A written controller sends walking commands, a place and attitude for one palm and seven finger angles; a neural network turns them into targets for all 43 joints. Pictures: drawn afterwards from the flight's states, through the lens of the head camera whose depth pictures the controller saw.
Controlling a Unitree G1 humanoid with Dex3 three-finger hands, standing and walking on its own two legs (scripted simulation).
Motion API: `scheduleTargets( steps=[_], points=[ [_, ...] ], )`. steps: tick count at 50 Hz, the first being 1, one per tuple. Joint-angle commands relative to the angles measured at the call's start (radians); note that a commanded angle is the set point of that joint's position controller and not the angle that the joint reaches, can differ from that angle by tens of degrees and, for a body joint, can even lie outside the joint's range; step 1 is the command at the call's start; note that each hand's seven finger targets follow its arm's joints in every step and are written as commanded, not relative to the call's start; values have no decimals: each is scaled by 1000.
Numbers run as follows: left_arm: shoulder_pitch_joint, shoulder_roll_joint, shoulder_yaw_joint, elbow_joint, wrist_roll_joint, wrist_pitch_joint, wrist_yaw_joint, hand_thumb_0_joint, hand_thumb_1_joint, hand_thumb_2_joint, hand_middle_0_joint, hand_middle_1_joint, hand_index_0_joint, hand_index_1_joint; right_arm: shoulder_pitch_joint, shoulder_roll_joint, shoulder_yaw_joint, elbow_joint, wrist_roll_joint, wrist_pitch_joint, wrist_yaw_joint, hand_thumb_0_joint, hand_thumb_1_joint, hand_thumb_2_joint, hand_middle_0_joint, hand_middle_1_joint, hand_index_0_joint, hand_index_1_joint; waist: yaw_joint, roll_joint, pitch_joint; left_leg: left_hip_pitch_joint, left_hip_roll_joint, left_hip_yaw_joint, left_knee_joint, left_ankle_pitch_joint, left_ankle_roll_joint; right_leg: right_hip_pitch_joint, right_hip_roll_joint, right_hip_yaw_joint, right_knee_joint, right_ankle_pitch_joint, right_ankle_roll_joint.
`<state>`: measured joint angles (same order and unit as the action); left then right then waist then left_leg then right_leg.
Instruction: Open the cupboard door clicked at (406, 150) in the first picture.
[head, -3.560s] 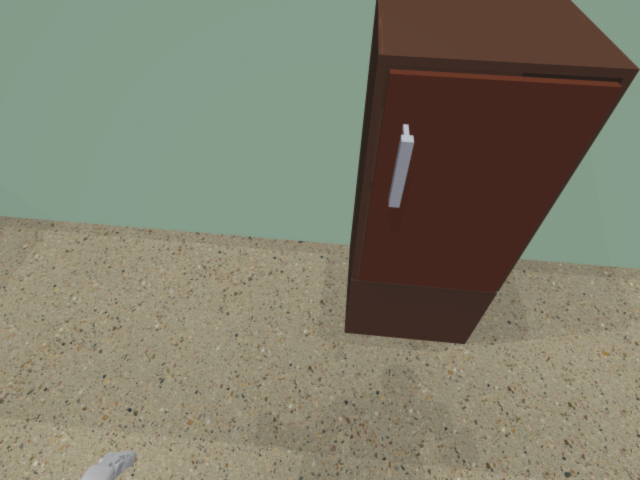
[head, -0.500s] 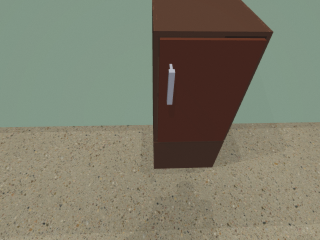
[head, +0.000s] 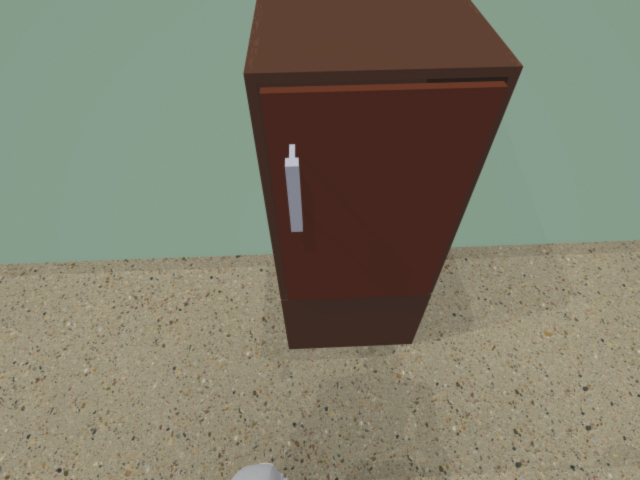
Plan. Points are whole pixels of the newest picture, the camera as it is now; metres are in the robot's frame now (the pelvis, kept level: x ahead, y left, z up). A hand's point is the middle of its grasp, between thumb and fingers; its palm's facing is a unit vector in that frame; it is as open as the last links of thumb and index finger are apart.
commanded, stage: come to a stop and stand still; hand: left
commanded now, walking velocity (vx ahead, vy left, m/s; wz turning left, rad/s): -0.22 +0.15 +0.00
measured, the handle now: (294, 189) +0.57 +0.09 +0.00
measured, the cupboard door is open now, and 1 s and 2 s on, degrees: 0 0 0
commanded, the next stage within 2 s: look again from close up in 1.22 s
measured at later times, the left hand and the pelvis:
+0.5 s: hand out of the picture +0.09 +0.23 -0.18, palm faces +0.01 -0.97 -0.23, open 7.3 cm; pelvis +0.01 +0.03 +0.00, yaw -2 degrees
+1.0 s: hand out of the picture -0.03 +0.13 -0.18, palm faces +0.01 -0.99 -0.17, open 7.3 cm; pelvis -0.01 -0.03 +0.00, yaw -2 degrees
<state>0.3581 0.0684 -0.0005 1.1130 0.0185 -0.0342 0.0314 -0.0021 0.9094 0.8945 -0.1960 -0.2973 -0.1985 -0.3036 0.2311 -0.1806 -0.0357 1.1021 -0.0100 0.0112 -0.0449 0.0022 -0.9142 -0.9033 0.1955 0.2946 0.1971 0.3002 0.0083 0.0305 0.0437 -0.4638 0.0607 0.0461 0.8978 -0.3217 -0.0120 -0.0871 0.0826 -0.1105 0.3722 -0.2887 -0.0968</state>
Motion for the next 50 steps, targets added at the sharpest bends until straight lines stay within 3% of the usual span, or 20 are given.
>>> scheduleTargets(
  steps=[1,5,8,9,10,11,12,13,15,18,23,27,30,33,35,37,38,39,43,50],
  points=[
    [128,181,43,-17,0,10,34,0,900,900,-200,-300,-200,-300,21,-28,-1,-41,8,15,-5,0,-900,-900,200,300,200,300,10,-134,-15,-16,-34,2,-104,0,-8,109,-321,170,36,1163,61],
    [115,192,60,-43,7,28,41,0,900,900,-200,-300,-200,-300,-13,-37,-20,-77,0,29,-6,0,-900,-900,200,300,200,300,4,-166,18,1,-70,18,-125,-17,3,83,-327,186,99,1221,38],
    [68,216,68,-75,6,33,40,0,900,900,-200,-300,-200,-300,14,-42,-24,-91,-3,29,-10,0,-900,-900,200,300,200,300,-27,-157,-1,92,-96,44,-237,27,16,61,-317,179,185,1243,12],
    [52,221,70,-86,0,34,39,0,900,900,-200,-300,-200,-300,38,-44,-27,-90,-5,27,-11,0,-900,-900,200,300,200,300,-45,-163,-10,162,-97,52,-305,101,24,32,-298,169,231,1225,21],
    [33,222,70,-95,-8,35,38,0,900,900,-200,-300,-200,-300,90,-56,-29,-80,-8,24,-11,0,-900,-900,200,300,200,300,-71,-141,-48,294,-58,29,-370,320,44,-39,-272,150,306,1112,40],
    [24,200,65,-109,-19,32,37,0,900,900,-200,-300,-200,-300,141,-97,-37,-76,-15,16,-11,0,-900,-900,200,300,200,300,-93,-48,-106,489,104,-121,-384,746,125,-205,-193,105,456,809,88],
    [9,151,55,-127,-30,28,40,0,900,900,-200,-300,-200,-300,192,-130,-45,-71,-10,11,-7,0,-900,-900,200,300,200,300,-103,131,-136,530,317,-326,-450,1223,267,-329,-49,62,749,-150,120],
    [19,154,64,-136,-18,35,40,0,900,900,-200,-300,-200,-300,136,-140,-31,-89,-1,9,-12,0,-900,-900,200,300,200,300,-58,65,-115,406,346,-292,-468,1268,320,-292,-53,177,862,-389,94],
    [3,167,77,-129,-8,64,37,0,900,900,-200,-300,-200,-300,-3,-109,-18,-132,-9,-3,-22,0,-900,-900,200,300,200,300,-12,19,-45,254,306,-269,-526,898,287,-303,-83,221,879,-309,107],
    [15,165,82,-121,2,81,18,0,900,900,-200,-300,-200,-300,-53,-97,-9,-154,-14,-12,-16,0,-900,-900,200,300,200,300,19,-7,-68,233,216,-187,-553,726,230,-312,-83,200,871,-154,127],
    [-32,176,78,-136,7,93,2,0,900,900,-200,-300,-200,-300,-14,-116,-22,-139,-10,-16,-8,0,-900,-900,200,300,200,300,-6,75,-120,301,195,-200,-608,404,211,-319,-101,169,688,-117,145],
    [-106,178,61,-144,9,90,-8,0,900,900,-200,-300,-200,-300,25,-130,-30,-114,-14,-7,4,0,-900,-900,200,300,200,300,-40,127,-76,298,184,-240,-674,106,188,-262,-112,115,452,-172,137],
    [-108,172,52,-138,6,86,-9,0,900,900,-200,-300,-200,-300,39,-151,-38,-100,-17,-2,11,0,-900,-900,200,300,200,300,-42,136,-57,256,189,-270,-717,-56,176,-199,-106,97,324,-192,118],
    [-34,171,48,-98,0,74,-6,0,900,900,-200,-300,-200,-300,36,-152,-39,-86,-14,-1,17,0,-900,-900,200,300,200,300,-9,125,-62,220,154,-226,-708,-51,135,-79,-92,64,115,-93,103],
    [39,188,47,-63,3,61,0,0,900,900,-200,-300,-200,-300,35,-115,-37,-77,-6,2,23,0,-900,-900,200,300,200,300,9,39,-61,159,75,-133,-640,-77,60,36,-123,81,-71,22,89],
    [-23,256,47,-77,8,43,8,0,900,900,-200,-300,-200,-300,49,-29,-14,-81,4,4,28,0,-900,-900,200,300,200,300,-25,-183,5,140,-20,-37,-475,-13,-2,-114,-325,317,-213,-142,13],
    [-69,261,43,-88,4,42,8,0,900,900,-200,-300,-200,-300,48,-24,-8,-77,-4,4,31,0,-900,-900,200,300,200,300,-34,-179,30,201,-21,-37,-444,25,1,-222,-361,324,-243,-203,-10],
    [-104,238,43,-93,-1,33,9,0,900,900,-200,-300,-200,-300,50,-31,-8,-62,-11,12,31,0,-900,-900,200,300,200,300,-35,-271,65,221,-8,-41,-406,47,5,-287,-321,309,-253,-230,-4],
    [-57,179,22,-51,-14,23,8,0,900,900,-200,-300,-200,-300,131,-21,9,0,-5,-1,21,0,-900,-900,200,300,200,300,-48,-140,78,283,12,-62,-470,214,15,-243,-235,210,-150,-29,32],
    [37,153,18,-4,-16,28,10,0,900,900,-200,-300,-200,-300,137,-21,19,34,-2,-3,7,0,-900,-900,200,300,200,300,-20,-29,94,264,30,-81,-500,223,14,-196,-190,192,-123,-36,60]
  ],
)
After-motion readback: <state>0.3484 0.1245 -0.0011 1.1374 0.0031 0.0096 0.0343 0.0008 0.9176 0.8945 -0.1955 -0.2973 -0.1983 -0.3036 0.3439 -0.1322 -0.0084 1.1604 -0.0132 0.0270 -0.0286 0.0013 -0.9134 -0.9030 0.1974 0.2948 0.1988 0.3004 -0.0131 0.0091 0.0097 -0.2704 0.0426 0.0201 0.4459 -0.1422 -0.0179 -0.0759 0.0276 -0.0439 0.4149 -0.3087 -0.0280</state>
